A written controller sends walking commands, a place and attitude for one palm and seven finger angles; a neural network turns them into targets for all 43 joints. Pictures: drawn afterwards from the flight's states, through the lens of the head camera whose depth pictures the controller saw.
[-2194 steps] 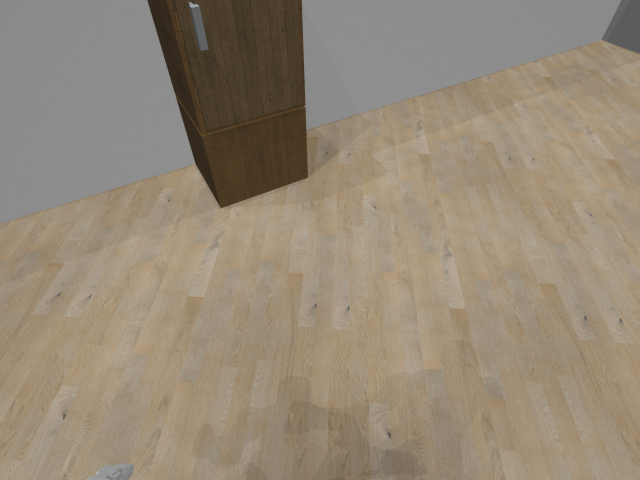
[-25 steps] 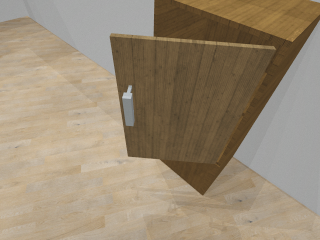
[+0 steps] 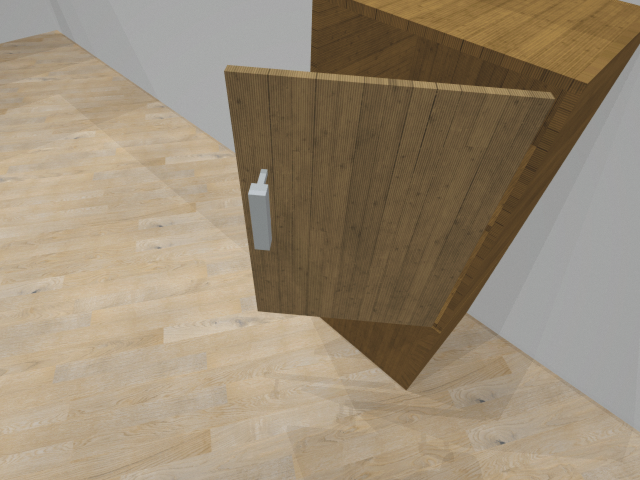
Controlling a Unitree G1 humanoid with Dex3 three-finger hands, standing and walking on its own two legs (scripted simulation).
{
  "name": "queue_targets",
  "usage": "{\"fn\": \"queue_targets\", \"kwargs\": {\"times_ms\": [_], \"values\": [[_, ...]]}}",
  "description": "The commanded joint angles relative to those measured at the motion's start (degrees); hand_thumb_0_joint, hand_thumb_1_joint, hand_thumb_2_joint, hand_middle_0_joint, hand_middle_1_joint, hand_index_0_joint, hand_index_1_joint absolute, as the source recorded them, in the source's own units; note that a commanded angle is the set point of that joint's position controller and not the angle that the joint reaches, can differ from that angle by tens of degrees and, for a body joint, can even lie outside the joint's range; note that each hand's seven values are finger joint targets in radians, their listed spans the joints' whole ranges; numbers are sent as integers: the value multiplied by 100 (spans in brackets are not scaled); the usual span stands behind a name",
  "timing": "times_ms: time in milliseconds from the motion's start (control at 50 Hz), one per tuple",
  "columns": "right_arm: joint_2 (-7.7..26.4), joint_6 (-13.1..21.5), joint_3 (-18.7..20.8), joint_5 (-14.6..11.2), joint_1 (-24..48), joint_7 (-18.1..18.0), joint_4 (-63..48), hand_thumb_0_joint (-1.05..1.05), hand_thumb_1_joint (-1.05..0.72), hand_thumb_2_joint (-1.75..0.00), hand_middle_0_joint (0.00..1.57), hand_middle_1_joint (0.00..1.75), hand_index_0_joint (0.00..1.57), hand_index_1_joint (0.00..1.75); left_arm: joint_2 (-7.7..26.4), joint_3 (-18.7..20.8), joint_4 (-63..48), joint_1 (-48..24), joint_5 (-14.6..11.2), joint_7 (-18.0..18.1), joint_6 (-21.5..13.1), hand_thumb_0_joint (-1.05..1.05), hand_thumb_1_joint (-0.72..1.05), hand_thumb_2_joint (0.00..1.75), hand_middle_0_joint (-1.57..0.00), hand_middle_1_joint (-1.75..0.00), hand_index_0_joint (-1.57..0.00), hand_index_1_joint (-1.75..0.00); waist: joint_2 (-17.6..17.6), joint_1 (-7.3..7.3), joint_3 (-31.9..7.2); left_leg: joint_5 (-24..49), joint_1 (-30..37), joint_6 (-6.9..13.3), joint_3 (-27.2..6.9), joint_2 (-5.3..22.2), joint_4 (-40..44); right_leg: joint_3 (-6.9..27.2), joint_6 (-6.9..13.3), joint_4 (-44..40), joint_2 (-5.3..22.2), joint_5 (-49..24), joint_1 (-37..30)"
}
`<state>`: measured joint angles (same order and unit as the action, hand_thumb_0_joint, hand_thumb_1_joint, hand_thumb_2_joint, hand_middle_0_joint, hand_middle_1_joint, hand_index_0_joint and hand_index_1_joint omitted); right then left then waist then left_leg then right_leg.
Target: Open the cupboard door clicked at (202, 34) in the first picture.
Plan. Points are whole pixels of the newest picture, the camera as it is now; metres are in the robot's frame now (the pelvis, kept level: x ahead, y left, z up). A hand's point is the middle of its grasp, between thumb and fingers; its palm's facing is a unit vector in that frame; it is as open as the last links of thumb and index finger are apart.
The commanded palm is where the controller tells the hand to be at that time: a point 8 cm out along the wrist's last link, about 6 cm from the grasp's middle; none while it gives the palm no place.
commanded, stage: shuffle to correct the standing spot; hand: left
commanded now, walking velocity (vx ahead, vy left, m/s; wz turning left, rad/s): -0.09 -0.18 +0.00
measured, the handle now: (263, 209) +0.51 +0.13 +0.03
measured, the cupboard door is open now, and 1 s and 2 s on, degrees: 39 39 39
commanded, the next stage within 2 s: come to a stop and stand still in 0.14 s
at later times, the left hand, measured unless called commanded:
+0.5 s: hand out of the picture -0.03 +0.11 -0.18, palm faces +0.05 -0.99 -0.17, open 7.4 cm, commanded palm none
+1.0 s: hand out of the picture +0.00 +0.20 -0.18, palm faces +0.01 -0.97 -0.25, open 7.4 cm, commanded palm none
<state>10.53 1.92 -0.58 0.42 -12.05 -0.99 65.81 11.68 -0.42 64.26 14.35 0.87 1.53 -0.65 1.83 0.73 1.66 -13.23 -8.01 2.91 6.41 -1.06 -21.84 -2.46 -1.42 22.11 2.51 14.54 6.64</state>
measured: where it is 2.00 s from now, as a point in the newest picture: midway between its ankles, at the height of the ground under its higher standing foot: outside the picture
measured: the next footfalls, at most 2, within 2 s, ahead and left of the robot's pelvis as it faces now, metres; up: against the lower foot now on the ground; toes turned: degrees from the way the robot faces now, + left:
left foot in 0.64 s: +0.00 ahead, +0.07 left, +0.00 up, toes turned +2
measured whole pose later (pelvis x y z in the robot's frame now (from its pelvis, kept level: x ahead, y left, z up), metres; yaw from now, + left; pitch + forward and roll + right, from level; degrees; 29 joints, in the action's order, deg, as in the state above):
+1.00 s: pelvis -0.01 +0.01 -0.01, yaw -1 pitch +0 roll +0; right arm 10.6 1.4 -0.2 0.9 -16.7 -1.5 59.2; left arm 10.3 0.2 61.9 15.5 1.0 2.1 -0.2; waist -1.8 0.7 1.6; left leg -18.2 -11.7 4.5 5.1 -3.1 -29.5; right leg -1.4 -1.7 31.0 4.1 18.2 12.8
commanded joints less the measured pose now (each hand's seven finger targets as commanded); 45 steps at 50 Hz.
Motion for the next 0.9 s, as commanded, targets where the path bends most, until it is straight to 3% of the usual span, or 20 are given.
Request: {"fn": "queue_targets", "kwargs": {"times_ms": [0, 120, 220, 240, 280, 300, 320, 340, 360, 400, 460, 520, 600, 620, 640, 660, 680, 740, 780, 880], "values": [[762, 89, 149, 13, -177, -106, -209, 0, -90, -90, 20, 30, 20, 30, 658, 123, -234, 275, 7, 51, -57, 0, 90, 90, -20, -30, -20, -30, -103, -40, -9, 1749, 157, -22, -826, 925, 409, 367, 214, -210, 422, -1150, 260], [703, -32, 277, 46, -461, -208, -266, 0, -90, -90, 20, 30, 20, 30, 435, 193, -418, 489, 47, 29, 146, 0, 90, 90, -20, -30, -20, -30, -367, -102, -68, 2525, 305, 109, -906, 1273, 182, 145, 150, 418, 224, -936, 773], [963, -137, 476, 113, -440, -289, -510, 0, -90, -90, 20, 30, 20, 30, 339, 341, -793, 492, 98, -30, 360, 0, 90, 90, -20, -30, -20, -30, -931, -133, -9, 2570, -177, 860, -1635, 2201, 288, 169, 201, 2096, 40, 1233, 1465], [945, -144, 486, 134, -326, -275, -585, 0, -90, -90, 20, 30, 20, 30, 249, 366, -826, 556, 95, -33, 360, 0, 90, 90, -20, -30, -20, -30, -939, -64, -70, 2365, -401, 857, -1563, 2181, 245, 286, 238, 2110, 81, 1246, 1289], [816, -153, 433, 131, -81, -201, -650, 0, -90, -90, 20, 30, 20, 30, 65, 343, -703, 994, 85, -44, 251, 0, 90, 90, -20, -30, -20, -30, -772, 189, -341, 1143, -934, 459, -997, 1629, -149, 146, 194, 970, 38, 321, 327], [567, -158, 374, 97, -103, -152, -633, 0, -90, -90, 20, 30, 20, 30, 147, 322, -606, 1153, 105, -29, 150, 0, 90, 90, -20, -30, -20, -30, -140, 234, -350, 134, -1177, 141, -676, 1104, -585, 377, 156, 134, 159, -155, 18], [205, -179, 304, 29, -193, -103, -676, 0, -90, -90, 20, 30, 20, 30, 433, 302, -598, 995, 109, 15, 55, 0, 90, 90, -20, -30, -20, -30, 940, 78, -173, -1031, -1456, -194, -210, 438, -1085, 1363, 336, -569, 916, 209, 218], [103, -202, 248, 48, -222, -24, -683, 0, -90, -90, 20, 30, 20, 30, 670, 275, -640, 790, 48, 21, 22, 0, 90, 90, -20, -30, -20, -30, 1046, 31, 16, -1341, -1295, -287, -174, 297, -1319, 1790, 672, -1102, 1426, 1189, 753], [148, -255, 258, 72, -75, 2, -647, 0, -90, -90, 20, 30, 20, 30, 668, 288, -682, 709, 38, 36, -22, 0, 90, 90, -20, -30, -20, -30, 1161, 122, 214, -1295, -1254, -257, -370, 335, -1688, 2113, 710, -1448, 1372, 1871, 1184], [133, -236, 248, 71, -204, 10, -515, 0, -90, -90, 20, 30, 20, 30, 520, 262, -652, 581, 42, 54, -65, 0, 90, 90, -20, -30, -20, -30, 795, 29, 634, -938, -1392, -238, -488, 392, -1958, 2046, 845, -1437, 1335, 1481, 1195], [128, -148, 221, 61, -335, 41, -453, 0, -90, -90, 20, 30, 20, 30, 572, 287, -643, 671, 43, 34, -134, 0, 90, 90, -20, -30, -20, -30, 278, 85, 329, -871, -1449, -280, -481, 325, -1926, 1699, 1045, -1091, 1276, 380, 607], [49, -118, 197, 38, -326, 18, -511, 0, -90, -90, 20, 30, 20, 30, 551, 330, -563, 869, 54, 54, -144, 0, 90, 90, -20, -30, -20, -30, 356, 153, 203, -854, -1299, -341, -438, 297, -1416, 1529, 1153, -736, 1344, -838, 307], [32, -61, 181, -7, -766, -60, -356, 0, -90, -90, 20, 30, 20, 30, 351, 285, -517, 644, 13, 63, -105, 0, 90, 90, -20, -30, -20, -30, 275, -61, 40, 279, -47, -292, -560, 417, -3, 875, 703, -110, 838, -1093, 831], [153, -28, 180, 21, -802, -78, -330, 0, -90, -90, 20, 30, 20, 30, 218, 258, -512, 665, -2, 56, -94, 0, 90, 90, -20, -30, -20, -30, -149, -11, -30, 1002, 101, -191, -752, 668, -6, 652, 516, 49, 545, -1043, 909], [447, -39, 218, 21, -170, -44, -769, 0, -90, -90, 20, 30, 20, 30, 181, 234, -122, 1253, 30, 302, -232, 0, 90, 90, -20, -30, -20, -30, -841, 159, 237, 411, -551, -338, -529, 762, -1159, 901, 357, -174, 766, -1945, 722], [100, -161, 173, 38, -344, 2, -973, 0, -90, -90, 20, 30, 20, 30, 638, 205, -483, 850, 39, 223, -210, 0, 90, 90, -20, -30, -20, -30, -813, -128, 132, -773, -712, -313, -583, 350, -1210, 1395, 639, -457, 1097, 105, 1066], [66, -149, 169, 63, -611, 13, -946, 0, -90, -90, 20, 30, 20, 30, 549, 199, -534, 535, 72, 181, -166, 0, 90, 90, -20, -30, -20, -30, -710, -288, 330, -748, -558, -286, -652, 420, -929, 1113, 744, -359, 960, 1319, 1572], [330, -2, 151, 69, -832, -5, -1034, 0, -90, -90, 20, 30, 20, 30, 202, 140, -515, 667, 70, 133, -89, 0, 90, 90, -20, -30, -20, -30, -1109, -95, -24, 272, -943, 53, -1375, 894, -52, 162, 410, 757, 111, 458, 766], [471, 26, 152, 50, -721, -57, -1119, 0, -90, -90, 20, 30, 20, 30, 61, 86, -445, 712, 61, 112, -62, 0, 90, 90, -20, -30, -20, -30, -532, -6, -17, 564, -951, 169, -1456, 943, 59, 104, 357, 805, 54, 298, 596], [553, 55, 129, 51, -698, -86, -1031, 0, -90, -90, 20, 30, 20, 30, 202, 90, -443, 535, 26, 78, -21, 0, 90, 90, -20, -30, -20, -30, -291, 4, 189, 857, -745, 114, -1295, 817, 175, 222, 323, 683, 177, 4, 651]]}}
